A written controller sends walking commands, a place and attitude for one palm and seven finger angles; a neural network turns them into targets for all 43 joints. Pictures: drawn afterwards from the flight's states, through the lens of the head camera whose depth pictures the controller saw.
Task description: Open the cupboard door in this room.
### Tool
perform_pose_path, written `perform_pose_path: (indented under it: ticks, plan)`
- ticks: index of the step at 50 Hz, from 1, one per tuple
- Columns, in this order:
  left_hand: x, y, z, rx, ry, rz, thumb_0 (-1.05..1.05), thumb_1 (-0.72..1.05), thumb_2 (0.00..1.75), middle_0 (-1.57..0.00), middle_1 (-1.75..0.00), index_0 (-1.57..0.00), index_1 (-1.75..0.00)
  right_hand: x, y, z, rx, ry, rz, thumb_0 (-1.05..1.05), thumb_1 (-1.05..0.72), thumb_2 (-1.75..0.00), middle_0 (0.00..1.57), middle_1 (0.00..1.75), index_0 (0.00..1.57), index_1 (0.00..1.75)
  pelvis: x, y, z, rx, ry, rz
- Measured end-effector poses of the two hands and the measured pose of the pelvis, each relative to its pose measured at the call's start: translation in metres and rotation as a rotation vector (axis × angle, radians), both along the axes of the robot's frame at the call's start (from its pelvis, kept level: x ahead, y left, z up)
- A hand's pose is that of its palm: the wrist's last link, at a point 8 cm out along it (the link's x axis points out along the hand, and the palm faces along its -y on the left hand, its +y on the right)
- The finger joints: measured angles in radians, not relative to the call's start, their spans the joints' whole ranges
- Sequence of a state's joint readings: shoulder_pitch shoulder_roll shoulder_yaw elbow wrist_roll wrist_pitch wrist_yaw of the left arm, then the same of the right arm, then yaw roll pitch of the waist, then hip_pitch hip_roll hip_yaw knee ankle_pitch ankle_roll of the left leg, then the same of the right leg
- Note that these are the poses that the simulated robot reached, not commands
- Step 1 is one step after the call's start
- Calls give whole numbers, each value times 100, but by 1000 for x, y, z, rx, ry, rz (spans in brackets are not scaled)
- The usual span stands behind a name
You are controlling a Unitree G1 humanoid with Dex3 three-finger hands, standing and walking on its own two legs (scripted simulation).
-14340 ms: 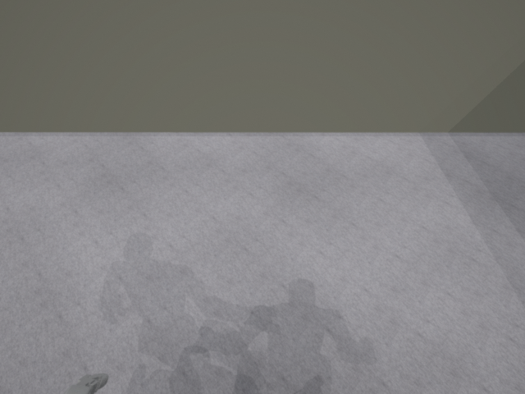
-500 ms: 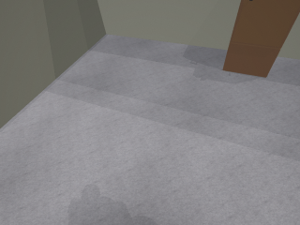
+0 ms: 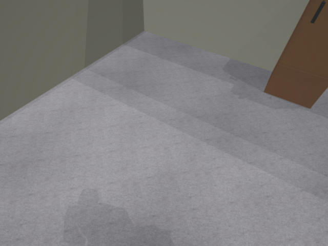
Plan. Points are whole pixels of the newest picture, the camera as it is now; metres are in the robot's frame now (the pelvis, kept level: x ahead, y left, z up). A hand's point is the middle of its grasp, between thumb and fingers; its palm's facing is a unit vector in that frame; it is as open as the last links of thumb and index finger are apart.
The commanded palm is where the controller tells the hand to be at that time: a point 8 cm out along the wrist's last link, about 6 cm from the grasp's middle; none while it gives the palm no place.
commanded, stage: stand and wait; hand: left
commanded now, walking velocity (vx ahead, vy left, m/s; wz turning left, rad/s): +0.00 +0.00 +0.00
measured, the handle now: (318, 11) +1.59 -0.93 +0.00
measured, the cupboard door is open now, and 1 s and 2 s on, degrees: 0 0 0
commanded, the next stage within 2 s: turn or walk to find it in 0.28 s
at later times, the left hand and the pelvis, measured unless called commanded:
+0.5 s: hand out of the picture -0.02 +0.13 -0.18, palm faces +0.05 -0.98 -0.18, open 7.3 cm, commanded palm none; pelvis -0.02 -0.04 -0.01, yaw -1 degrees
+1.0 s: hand out of the picture +0.03 +0.11 -0.16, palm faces -0.14 -0.96 -0.26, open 7.3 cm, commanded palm none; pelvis -0.04 -0.07 +0.00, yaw -11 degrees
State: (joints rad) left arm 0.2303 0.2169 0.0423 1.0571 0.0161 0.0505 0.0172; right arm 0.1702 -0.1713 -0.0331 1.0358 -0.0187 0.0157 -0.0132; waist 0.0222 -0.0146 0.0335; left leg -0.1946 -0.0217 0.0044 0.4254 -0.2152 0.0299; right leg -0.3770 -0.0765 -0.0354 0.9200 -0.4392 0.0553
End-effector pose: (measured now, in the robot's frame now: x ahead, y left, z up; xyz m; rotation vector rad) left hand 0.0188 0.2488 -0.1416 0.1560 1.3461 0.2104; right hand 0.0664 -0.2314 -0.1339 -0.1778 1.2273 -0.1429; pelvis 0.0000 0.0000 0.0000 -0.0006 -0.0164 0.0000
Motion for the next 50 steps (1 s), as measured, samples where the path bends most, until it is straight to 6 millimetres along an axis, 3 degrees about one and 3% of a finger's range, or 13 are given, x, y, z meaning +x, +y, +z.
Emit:
perform_pose_path:
  ticks: [7,13,20,27,34,40,45,50]
  plan:
    - [13,-24,6,43,-62,-34,1,91,90,-20,-30,-20,-30,-22,-20,-21,47,32,-21,1,-91,-90,20,30,20,30,-7,-24,-8,37,4,9]
    - [1,-58,12,26,-70,-29,0,91,90,-20,-30,-20,-30,-49,-37,-30,72,105,-36,1,-91,-90,20,30,20,30,-8,-41,-5,31,-10,28]
    - [-26,-69,1,-10,0,3,1,93,90,-20,-30,-21,-30,-72,-48,-26,35,171,-42,1,-91,-90,20,30,20,30,-13,-46,-6,14,-12,25]
    - [-45,-66,-15,-69,95,-10,1,92,90,-20,-30,-20,-30,-87,-42,-19,-9,165,-93,1,-91,-90,20,30,20,30,-25,-37,-9,10,-6,-39]
    - [-21,-54,-10,-16,77,-91,1,91,90,-20,-30,-20,-30,-96,-45,-26,17,107,-165,1,-91,-90,20,30,20,30,-36,-43,-13,27,-5,-122]
    - [9,-61,0,71,-28,-174,1,91,90,-20,-30,-20,-30,-95,-67,-48,59,70,-206,1,-91,-90,20,30,20,30,-42,-62,-24,25,1,-167]
    - [13,-78,12,69,-45,-195,0,91,90,-20,-30,-20,-30,-91,-80,-36,57,58,-207,1,-91,-90,20,30,20,30,-45,-69,-12,29,7,-176]
    - [14,-94,12,24,-45,-218,0,91,90,-20,-30,-20,-30,-92,-86,-23,42,48,-212,1,-91,-90,20,30,20,30,-44,-71,-4,32,14,-188]
